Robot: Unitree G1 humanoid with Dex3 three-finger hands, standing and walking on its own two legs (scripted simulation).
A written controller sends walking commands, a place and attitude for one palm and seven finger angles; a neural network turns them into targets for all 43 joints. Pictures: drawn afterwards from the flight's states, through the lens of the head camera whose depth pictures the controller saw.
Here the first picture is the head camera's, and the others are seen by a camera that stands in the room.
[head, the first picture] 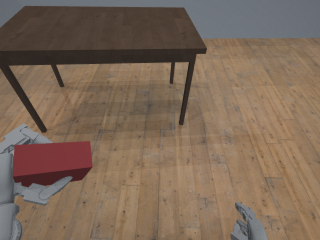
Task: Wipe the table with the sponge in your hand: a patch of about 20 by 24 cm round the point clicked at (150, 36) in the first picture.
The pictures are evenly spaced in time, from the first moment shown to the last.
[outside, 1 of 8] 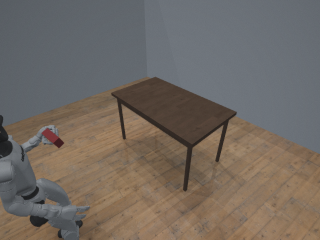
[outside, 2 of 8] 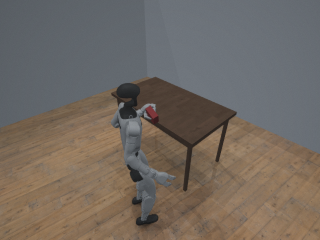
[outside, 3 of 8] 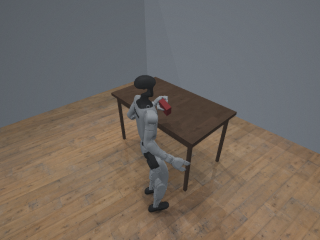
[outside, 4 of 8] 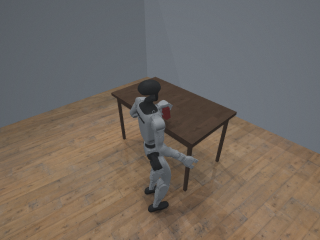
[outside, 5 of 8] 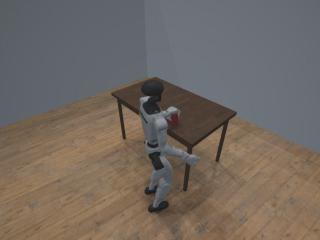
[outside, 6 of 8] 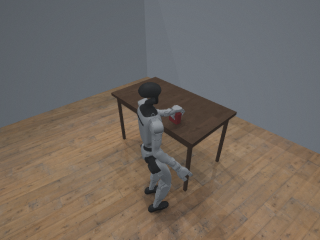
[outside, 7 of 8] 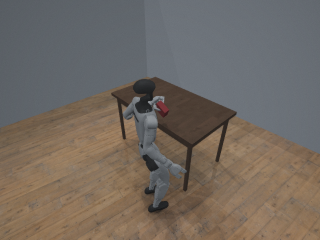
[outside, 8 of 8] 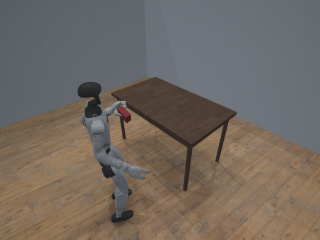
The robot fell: no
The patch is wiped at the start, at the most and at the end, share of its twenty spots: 0.00 1.00 1.00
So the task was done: yes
